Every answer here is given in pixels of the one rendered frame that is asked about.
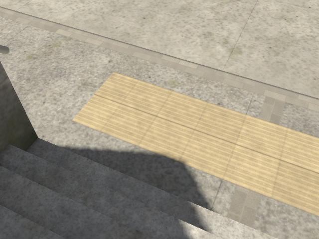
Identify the stairs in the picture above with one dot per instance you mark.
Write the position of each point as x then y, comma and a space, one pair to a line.
48, 192

